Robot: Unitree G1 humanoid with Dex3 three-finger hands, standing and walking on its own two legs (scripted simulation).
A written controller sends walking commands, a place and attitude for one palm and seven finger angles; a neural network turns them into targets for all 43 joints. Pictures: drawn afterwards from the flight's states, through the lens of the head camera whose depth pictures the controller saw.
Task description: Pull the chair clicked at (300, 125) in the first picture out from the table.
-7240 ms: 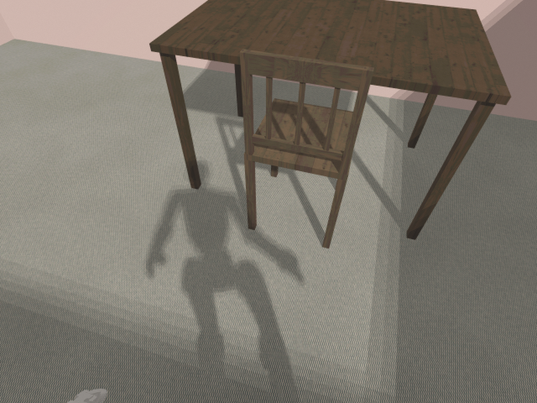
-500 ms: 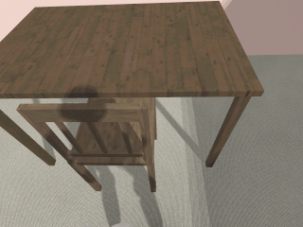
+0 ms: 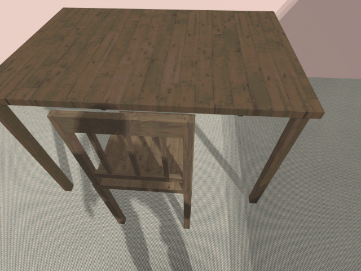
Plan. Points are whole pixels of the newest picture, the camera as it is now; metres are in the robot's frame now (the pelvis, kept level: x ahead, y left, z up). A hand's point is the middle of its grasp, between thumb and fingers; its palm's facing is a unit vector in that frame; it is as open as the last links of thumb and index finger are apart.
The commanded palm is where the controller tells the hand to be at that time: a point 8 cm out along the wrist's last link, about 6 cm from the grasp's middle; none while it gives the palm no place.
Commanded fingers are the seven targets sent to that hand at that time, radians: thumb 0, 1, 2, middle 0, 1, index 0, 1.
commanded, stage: come to a stop and stand still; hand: left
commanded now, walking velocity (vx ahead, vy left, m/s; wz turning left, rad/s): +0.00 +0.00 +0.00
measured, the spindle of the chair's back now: (132, 155) +0.45 +0.20 -0.10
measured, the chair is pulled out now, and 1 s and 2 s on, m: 0.00 0.00 0.00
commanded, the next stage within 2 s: look again from close up in 1.16 s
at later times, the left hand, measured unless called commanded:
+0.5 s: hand out of the picture -0.01 +0.14 -0.17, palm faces +0.03 -0.99 -0.15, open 7.4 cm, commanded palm none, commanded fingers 0.00 0.90 0.90 -0.20 -0.30 -0.20 -0.30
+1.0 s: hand out of the picture +0.01 +0.13 -0.17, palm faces +0.05 -0.99 -0.16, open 7.4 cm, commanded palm none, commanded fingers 0.00 0.90 0.90 -0.20 -0.30 -0.20 -0.30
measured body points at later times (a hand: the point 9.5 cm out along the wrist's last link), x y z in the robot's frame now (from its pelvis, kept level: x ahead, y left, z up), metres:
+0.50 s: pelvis +0.00 -0.02 +0.01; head +0.01 -0.02 +0.46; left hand -0.02 +0.19 -0.16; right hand -0.05 -0.23 -0.15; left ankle +0.07 +0.11 -0.73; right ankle -0.05 -0.11 -0.73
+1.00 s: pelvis +0.04 -0.02 +0.01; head +0.05 -0.03 +0.46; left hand +0.01 +0.18 -0.15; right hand +0.04 -0.24 -0.15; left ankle +0.07 +0.11 -0.73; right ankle -0.05 -0.11 -0.73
